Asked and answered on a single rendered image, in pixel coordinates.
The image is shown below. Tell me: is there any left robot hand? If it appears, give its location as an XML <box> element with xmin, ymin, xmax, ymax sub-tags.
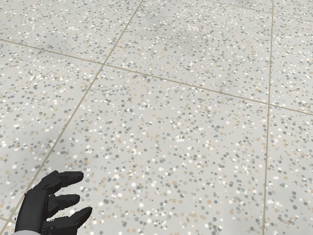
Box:
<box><xmin>15</xmin><ymin>170</ymin><xmax>93</xmax><ymax>235</ymax></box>

